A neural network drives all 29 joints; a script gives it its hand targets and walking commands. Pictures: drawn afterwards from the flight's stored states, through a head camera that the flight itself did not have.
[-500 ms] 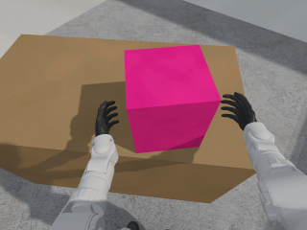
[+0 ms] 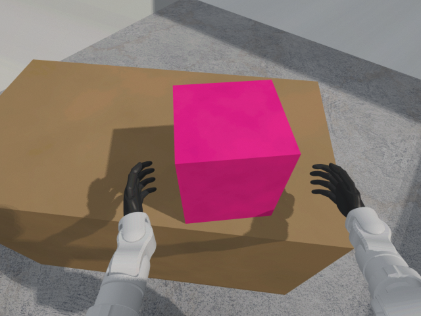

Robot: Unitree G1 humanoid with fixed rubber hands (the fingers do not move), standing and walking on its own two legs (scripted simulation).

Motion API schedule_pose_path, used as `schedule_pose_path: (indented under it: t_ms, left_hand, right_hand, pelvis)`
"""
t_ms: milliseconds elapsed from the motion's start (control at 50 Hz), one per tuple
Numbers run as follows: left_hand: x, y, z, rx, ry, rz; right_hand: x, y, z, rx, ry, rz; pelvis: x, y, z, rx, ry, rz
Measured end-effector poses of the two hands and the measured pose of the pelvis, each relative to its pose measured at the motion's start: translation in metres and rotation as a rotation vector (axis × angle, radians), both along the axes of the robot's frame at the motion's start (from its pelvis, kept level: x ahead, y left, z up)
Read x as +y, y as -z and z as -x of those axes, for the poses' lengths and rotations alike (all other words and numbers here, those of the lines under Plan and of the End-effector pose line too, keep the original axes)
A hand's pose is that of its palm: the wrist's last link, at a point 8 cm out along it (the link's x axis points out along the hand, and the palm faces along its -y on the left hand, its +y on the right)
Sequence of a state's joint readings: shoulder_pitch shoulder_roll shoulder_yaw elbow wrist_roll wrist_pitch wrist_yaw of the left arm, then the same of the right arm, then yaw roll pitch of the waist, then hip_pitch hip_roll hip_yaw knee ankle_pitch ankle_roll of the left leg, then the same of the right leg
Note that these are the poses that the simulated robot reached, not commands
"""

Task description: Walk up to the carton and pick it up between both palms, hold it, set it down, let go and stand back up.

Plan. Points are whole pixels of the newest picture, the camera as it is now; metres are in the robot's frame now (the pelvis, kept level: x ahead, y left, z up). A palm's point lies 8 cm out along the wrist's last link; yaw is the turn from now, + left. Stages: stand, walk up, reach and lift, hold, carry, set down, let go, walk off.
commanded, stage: set down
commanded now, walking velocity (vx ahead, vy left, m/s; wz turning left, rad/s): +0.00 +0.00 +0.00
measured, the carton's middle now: (226, 155) +0.45 +0.03 +0.00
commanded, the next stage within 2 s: none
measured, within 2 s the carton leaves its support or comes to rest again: neither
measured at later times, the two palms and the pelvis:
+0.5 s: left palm (128, 236) +0.23 +0.17 +0.04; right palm (368, 245) +0.28 -0.25 +0.00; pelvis +0.00 +0.00 +0.00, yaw +0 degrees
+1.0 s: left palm (125, 257) +0.20 +0.17 +0.02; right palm (376, 277) +0.23 -0.26 -0.02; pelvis +0.01 +0.00 +0.00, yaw +0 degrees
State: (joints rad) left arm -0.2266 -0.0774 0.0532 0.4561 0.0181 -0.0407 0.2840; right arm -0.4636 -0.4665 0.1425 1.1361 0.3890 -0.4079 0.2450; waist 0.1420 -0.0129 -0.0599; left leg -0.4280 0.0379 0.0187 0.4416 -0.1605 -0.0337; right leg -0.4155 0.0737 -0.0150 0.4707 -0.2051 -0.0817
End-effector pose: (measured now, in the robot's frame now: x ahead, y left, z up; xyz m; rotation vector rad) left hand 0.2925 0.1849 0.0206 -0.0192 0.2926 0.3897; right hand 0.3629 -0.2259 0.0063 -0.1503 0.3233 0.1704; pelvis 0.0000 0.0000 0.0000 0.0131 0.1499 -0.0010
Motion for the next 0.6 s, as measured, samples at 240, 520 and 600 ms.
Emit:
schedule_pose_path:
  t_ms: [240,520,600]
  left_hand:
    - [0.000,0.008,0.053,0.002,0.012,0.014]
    - [-0.010,-0.014,0.065,-0.042,0.004,0.000]
    - [-0.009,-0.010,0.073,-0.024,-0.004,0.008]
  right_hand:
    - [-0.016,0.019,0.056,0.056,-0.011,0.016]
    - [-0.026,0.008,0.082,0.030,-0.025,-0.014]
    - [-0.027,0.009,0.089,0.048,-0.025,-0.015]
  pelvis:
    - [0.008,-0.003,-0.003,-0.054,-0.002,0.011]
    - [0.002,-0.002,0.001,-0.100,-0.001,0.003]
    - [0.002,-0.002,0.001,-0.111,-0.001,0.003]
